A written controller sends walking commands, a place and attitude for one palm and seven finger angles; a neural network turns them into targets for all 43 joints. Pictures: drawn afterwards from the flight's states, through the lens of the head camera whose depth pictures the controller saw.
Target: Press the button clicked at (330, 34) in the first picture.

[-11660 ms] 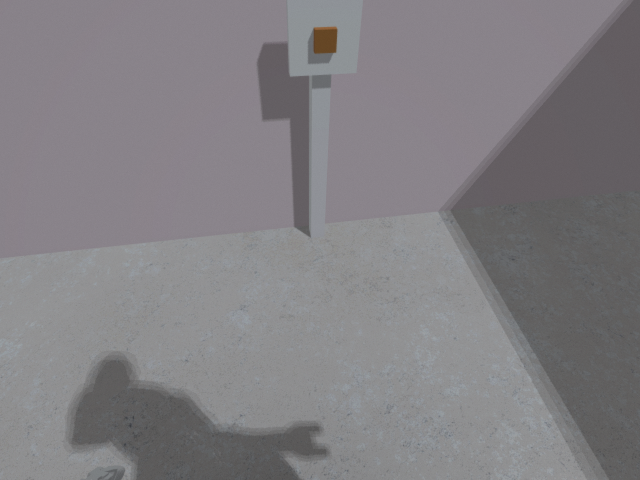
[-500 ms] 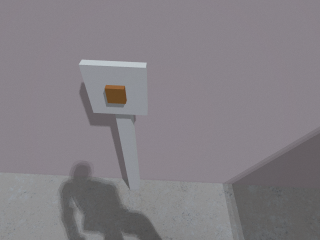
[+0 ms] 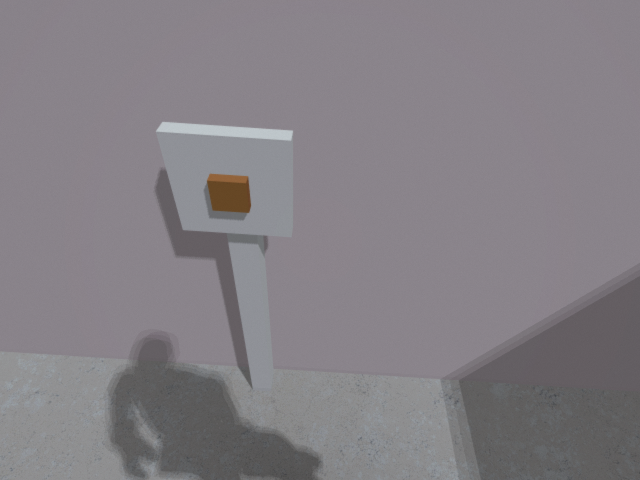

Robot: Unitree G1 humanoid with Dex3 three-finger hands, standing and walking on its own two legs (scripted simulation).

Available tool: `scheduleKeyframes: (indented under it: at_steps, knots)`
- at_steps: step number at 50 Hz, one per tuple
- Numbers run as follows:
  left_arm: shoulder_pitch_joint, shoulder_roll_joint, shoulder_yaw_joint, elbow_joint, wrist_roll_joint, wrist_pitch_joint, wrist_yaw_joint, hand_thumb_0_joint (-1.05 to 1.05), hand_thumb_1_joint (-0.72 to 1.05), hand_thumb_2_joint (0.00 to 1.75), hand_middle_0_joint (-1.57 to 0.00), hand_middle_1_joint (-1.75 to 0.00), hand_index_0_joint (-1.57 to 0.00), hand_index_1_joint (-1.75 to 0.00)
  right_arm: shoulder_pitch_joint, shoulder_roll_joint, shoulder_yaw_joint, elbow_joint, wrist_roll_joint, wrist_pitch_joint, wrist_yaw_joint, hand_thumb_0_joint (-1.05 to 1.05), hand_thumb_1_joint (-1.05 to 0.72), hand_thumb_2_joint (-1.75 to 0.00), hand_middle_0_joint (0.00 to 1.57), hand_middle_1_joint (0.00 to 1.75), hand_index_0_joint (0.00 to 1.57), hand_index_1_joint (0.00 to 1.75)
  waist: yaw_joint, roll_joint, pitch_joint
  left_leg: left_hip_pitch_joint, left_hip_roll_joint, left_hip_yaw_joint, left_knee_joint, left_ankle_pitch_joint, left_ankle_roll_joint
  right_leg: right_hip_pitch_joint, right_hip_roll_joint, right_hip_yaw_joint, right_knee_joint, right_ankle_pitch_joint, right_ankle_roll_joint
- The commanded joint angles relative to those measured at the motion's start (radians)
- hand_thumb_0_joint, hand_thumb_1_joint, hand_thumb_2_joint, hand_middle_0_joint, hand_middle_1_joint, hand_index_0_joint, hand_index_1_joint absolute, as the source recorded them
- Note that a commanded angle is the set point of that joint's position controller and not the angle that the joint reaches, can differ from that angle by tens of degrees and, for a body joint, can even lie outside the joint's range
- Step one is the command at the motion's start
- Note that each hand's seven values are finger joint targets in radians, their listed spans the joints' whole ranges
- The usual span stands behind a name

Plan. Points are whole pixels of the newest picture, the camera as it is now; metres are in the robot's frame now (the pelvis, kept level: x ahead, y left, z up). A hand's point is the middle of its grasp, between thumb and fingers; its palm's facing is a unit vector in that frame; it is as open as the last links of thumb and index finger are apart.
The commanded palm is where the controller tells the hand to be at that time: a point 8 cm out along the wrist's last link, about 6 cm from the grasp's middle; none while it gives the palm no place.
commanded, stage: look again from close up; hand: left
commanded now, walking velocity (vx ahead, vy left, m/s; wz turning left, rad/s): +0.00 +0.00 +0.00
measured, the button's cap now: (230, 192) +0.53 +0.18 +0.08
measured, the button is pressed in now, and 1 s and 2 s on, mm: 0 0 0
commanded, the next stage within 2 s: raise the hand and make a fist in 0.28 s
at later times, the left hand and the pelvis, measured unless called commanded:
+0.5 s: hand (125, 472) +0.16 +0.24 -0.06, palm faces +0.27 -0.94 -0.20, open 7.3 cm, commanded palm +0.11 +0.28 -0.05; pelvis +0.00 +0.00 +0.00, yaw +1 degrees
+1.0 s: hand (157, 438) +0.18 +0.20 -0.02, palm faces +0.05 -1.00 -0.08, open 4.0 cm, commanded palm +0.15 +0.26 -0.01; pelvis +0.01 -0.04 -0.07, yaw +1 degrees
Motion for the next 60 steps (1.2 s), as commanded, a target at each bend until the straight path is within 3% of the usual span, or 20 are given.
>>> scheduleKeyframes:
  at_steps: [1,4,18,19,20,21,22,23,24,25,26,28,31,34,37,39,44,47,51,60]
  knots:
    - [0.009,0.147,0.032,-0.063,-0.002,-0.029,-0.003,0.00,0.90,0.90,-0.20,-0.30,-0.20,-0.30,-0.053,-0.186,-0.031,-0.076,0.003,-0.040,-0.006,0.00,-0.90,-0.90,0.20,0.30,0.20,0.30,0.035,0.070,0.085,-0.055,0.129,-0.188,-0.250,-0.016,0.019,0.058,-0.071,0.088,-0.107,0.094,-0.038]
    - [-0.030,0.181,0.033,-0.066,-0.004,-0.034,-0.005,0.00,0.90,0.90,-0.20,-0.30,-0.20,-0.30,-0.079,-0.209,-0.028,-0.068,0.005,-0.048,-0.004,0.00,-0.90,-0.90,0.20,0.30,0.20,0.30,0.031,0.033,0.032,0.025,0.125,-0.160,-0.222,0.152,0.017,0.089,-0.088,0.093,-0.121,0.167,-0.035]
    - [-0.135,0.262,0.016,-0.041,-0.004,-0.030,-0.018,0.00,0.90,0.90,-0.20,-0.30,-0.20,-0.30,-0.212,-0.291,-0.012,-0.029,0.007,-0.035,0.013,0.00,-0.90,-0.90,0.20,0.30,0.20,0.30,0.019,0.016,0.030,0.111,0.125,-0.137,-0.279,0.126,-0.004,0.092,-0.110,0.116,-0.204,0.133,-0.022]
    - [-0.029,0.152,-0.003,-0.022,0.000,-0.029,0.023,0.00,0.90,0.90,-0.20,-0.30,-0.20,-0.30,-0.163,-0.198,0.009,-0.074,0.023,-0.039,0.006,0.00,-0.90,-0.90,0.20,0.30,0.20,0.30,0.025,-0.033,0.064,0.093,0.143,-0.065,-0.123,0.186,-0.033,0.053,-0.146,0.131,-0.171,0.249,0.000]
    - [-0.752,0.589,0.471,-1.328,-0.146,-0.230,0.004,0.00,0.90,0.90,-0.23,-0.33,-0.23,-0.33,-0.156,-0.264,-0.042,-0.384,0.055,-0.141,-0.017,0.00,-0.90,-0.90,0.20,0.30,0.20,0.30,-0.038,0.044,-0.333,0.266,0.003,-0.131,-0.199,0.328,-0.067,0.068,-0.001,-0.004,-0.062,0.292,-0.041]
    - [-0.150,0.412,0.341,-0.998,-0.103,-0.212,-0.029,0.00,0.90,0.90,-0.25,-0.36,-0.25,-0.36,-0.253,-0.235,-0.028,-0.403,0.046,-0.216,-0.054,0.00,-0.90,-0.90,0.20,0.30,0.20,0.30,0.082,0.216,-0.216,0.309,0.048,-0.115,-0.164,0.391,-0.056,-0.052,0.002,-0.017,-0.006,0.108,-0.044]
    - [0.053,0.175,0.203,-0.941,-0.187,-0.159,-0.047,0.00,0.90,0.90,-0.28,-0.39,-0.28,-0.39,-0.227,-0.203,-0.024,-0.407,0.048,-0.243,-0.039,0.00,-0.90,-0.90,0.20,0.30,0.20,0.30,0.015,0.267,-0.117,0.199,0.036,-0.120,-0.178,0.261,-0.094,-0.107,0.002,-0.050,-0.003,0.000,-0.035]
    - [0.042,0.129,0.204,-0.919,-0.188,-0.188,-0.072,0.00,0.90,0.90,-0.31,-0.42,-0.31,-0.42,-0.165,-0.184,-0.030,-0.391,0.063,-0.259,-0.025,0.00,-0.90,-0.90,0.20,0.30,0.20,0.30,0.005,0.195,-0.022,0.133,0.028,-0.115,-0.160,0.115,-0.077,-0.153,0.012,-0.044,-0.008,0.006,-0.027]
    - [0.017,0.148,0.231,-0.950,-0.230,-0.256,-0.098,0.00,0.90,0.90,-0.34,-0.45,-0.34,-0.45,-0.195,-0.208,-0.041,-0.436,0.051,-0.274,-0.028,0.00,-0.90,-0.90,0.20,0.30,0.20,0.30,-0.002,0.155,0.050,0.030,0.012,-0.122,-0.111,-0.029,-0.069,-0.204,0.017,-0.051,0.003,-0.022,-0.025]
    - [0.060,0.156,0.263,-0.861,-0.239,-0.322,-0.132,0.00,0.90,0.90,-0.36,-0.48,-0.36,-0.48,-0.192,-0.218,-0.045,-0.435,0.045,-0.280,-0.029,0.00,-0.90,-0.90,0.20,0.30,0.20,0.30,-0.012,0.030,0.073,-0.077,0.009,-0.123,-0.061,-0.124,-0.061,-0.284,0.021,-0.061,0.043,-0.092,-0.020]
    - [0.141,0.093,0.249,-0.793,-0.264,-0.395,-0.181,0.00,0.90,0.90,-0.39,-0.51,-0.39,-0.51,-0.199,-0.209,-0.046,-0.452,0.040,-0.290,-0.026,0.00,-0.90,-0.90,0.20,0.30,0.20,0.30,0.008,-0.065,0.071,-0.185,-0.002,-0.118,0.008,-0.178,-0.059,-0.360,0.027,-0.069,0.106,-0.162,-0.020]
    - [0.190,0.069,0.253,-0.749,-0.305,-0.550,-0.298,0.00,0.90,0.90,-0.45,-0.57,-0.45,-0.57,-0.213,-0.204,-0.052,-0.484,0.041,-0.316,-0.009,0.00,-0.90,-0.90,0.20,0.30,0.20,0.30,0.036,-0.110,0.001,-0.329,-0.015,-0.094,0.159,-0.222,-0.060,-0.482,0.023,-0.041,0.231,-0.273,-0.023]
    - [0.164,0.175,0.328,-0.827,-0.360,-0.728,-0.475,0.00,0.90,0.90,-0.53,-0.66,-0.53,-0.66,-0.219,-0.207,-0.062,-0.552,0.046,-0.372,0.011,0.00,-0.90,-0.90,0.20,0.30,0.20,0.30,0.058,-0.040,-0.194,-0.465,-0.015,-0.076,0.356,-0.205,-0.050,-0.548,0.011,0.060,0.346,-0.346,-0.030]
    - [0.151,0.265,0.402,-0.974,-0.435,-0.679,-0.569,0.00,0.90,0.90,-0.61,-0.75,-0.61,-0.75,-0.209,-0.211,-0.060,-0.630,0.066,-0.377,0.005,0.00,-0.90,-0.90,0.20,0.30,0.20,0.30,0.076,0.044,-0.314,-0.490,-0.008,-0.071,0.402,-0.213,-0.031,-0.500,0.000,0.137,0.350,-0.394,-0.028]
    - [0.144,0.285,0.432,-1.159,-0.469,-0.570,-0.542,0.00,0.90,0.90,-0.69,-0.84,-0.69,-0.84,-0.190,-0.189,-0.048,-0.643,0.075,-0.358,-0.025,0.00,-0.90,-0.90,0.20,0.30,0.20,0.30,0.067,0.051,-0.334,-0.471,0.006,-0.077,0.424,-0.105,-0.013,-0.435,0.016,0.145,0.329,-0.296,-0.018]
    - [0.128,0.257,0.400,-1.262,-0.445,-0.523,-0.497,0.00,0.90,0.90,-0.75,-0.90,-0.75,-0.90,-0.180,-0.170,-0.046,-0.627,0.074,-0.345,-0.038,0.00,-0.90,-0.90,0.20,0.30,0.20,0.30,0.043,0.112,-0.295,-0.444,0.012,-0.082,0.420,-0.078,-0.009,-0.448,0.020,0.131,0.318,-0.242,-0.017]
    - [0.158,0.242,0.393,-1.241,-0.385,-0.467,-0.447,0.00,0.90,0.90,-0.89,-1.05,-0.89,-1.05,-0.153,-0.149,-0.047,-0.564,0.062,-0.312,-0.059,0.00,-0.90,-0.90,0.20,0.30,0.20,0.30,0.006,0.076,-0.264,-0.424,0.020,-0.094,0.438,0.061,-0.011,-0.436,0.020,0.103,0.339,0.033,0.003]
    - [0.176,0.243,0.403,-1.174,-0.404,-0.437,-0.476,0.00,0.90,0.90,-0.97,-1.14,-0.97,-1.14,-0.167,-0.151,-0.038,-0.566,0.062,-0.304,-0.061,0.00,-0.90,-0.90,0.20,0.30,0.20,0.30,0.012,0.040,-0.249,-0.442,0.016,-0.099,0.428,0.059,-0.015,-0.401,0.014,0.107,0.319,0.040,0.011]
    - [0.207,0.250,0.424,-1.186,-0.429,-0.422,-0.495,0.00,0.90,0.90,-1.08,-1.26,-1.08,-1.26,-0.156,-0.154,-0.039,-0.582,0.068,-0.308,-0.058,0.00,-0.90,-0.90,0.20,0.30,0.20,0.30,0.029,0.023,-0.325,-0.394,0.011,-0.094,0.397,0.088,-0.015,-0.332,0.000,0.109,0.297,0.101,0.023]
    - [0.179,0.233,0.379,-1.215,-0.406,-0.424,-0.439,0.00,0.90,0.90,-1.30,-1.50,-1.30,-1.50,-0.146,-0.165,-0.033,-0.605,0.068,-0.301,-0.053,0.00,-0.90,-0.90,0.20,0.30,0.20,0.30,0.026,0.039,-0.245,-0.345,0.007,-0.085,0.321,0.043,-0.014,-0.354,0.012,0.073,0.253,-0.009,0.004]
